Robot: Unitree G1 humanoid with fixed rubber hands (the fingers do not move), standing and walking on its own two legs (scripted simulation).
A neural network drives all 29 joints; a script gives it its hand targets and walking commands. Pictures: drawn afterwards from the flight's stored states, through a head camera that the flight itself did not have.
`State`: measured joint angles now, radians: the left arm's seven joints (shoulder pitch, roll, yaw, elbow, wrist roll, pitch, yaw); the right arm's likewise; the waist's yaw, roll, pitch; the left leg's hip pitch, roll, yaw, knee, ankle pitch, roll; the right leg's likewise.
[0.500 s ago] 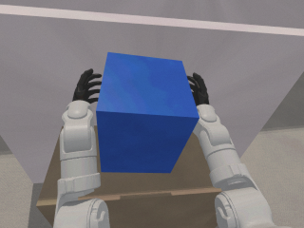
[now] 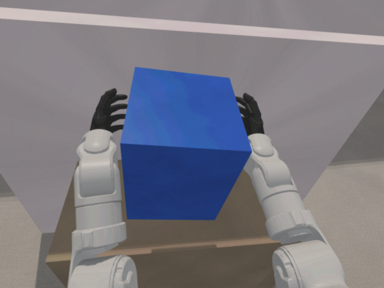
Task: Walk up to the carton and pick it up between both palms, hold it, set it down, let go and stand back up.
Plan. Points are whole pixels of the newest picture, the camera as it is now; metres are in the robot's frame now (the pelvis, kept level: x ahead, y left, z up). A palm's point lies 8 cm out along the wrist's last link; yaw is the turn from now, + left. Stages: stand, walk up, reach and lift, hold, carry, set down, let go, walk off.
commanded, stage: hold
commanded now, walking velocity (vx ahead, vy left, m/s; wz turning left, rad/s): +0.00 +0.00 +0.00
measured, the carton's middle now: (177, 149) +0.37 +0.02 +0.13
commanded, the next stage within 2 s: none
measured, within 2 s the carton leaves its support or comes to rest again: neither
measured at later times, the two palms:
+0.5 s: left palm (104, 129) +0.35 +0.16 +0.19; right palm (253, 132) +0.35 -0.13 +0.19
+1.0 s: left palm (105, 130) +0.35 +0.16 +0.19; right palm (253, 133) +0.35 -0.14 +0.19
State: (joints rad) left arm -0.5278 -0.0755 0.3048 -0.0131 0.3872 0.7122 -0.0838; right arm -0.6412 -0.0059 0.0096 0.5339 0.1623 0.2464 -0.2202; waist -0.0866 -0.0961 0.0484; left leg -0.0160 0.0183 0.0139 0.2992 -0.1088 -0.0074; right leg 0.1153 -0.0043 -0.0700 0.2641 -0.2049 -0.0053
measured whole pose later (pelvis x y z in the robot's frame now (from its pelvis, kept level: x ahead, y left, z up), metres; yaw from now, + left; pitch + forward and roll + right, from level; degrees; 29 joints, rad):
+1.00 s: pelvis +0.00 +0.00 +0.00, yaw +0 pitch -10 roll +0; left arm -0.53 -0.08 0.31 -0.02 0.39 0.72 -0.08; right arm -0.64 0.00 0.00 0.54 0.16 0.25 -0.21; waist -0.09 -0.09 0.05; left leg -0.01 0.02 0.02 0.29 -0.11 -0.01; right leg 0.11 0.00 -0.07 0.27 -0.21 -0.01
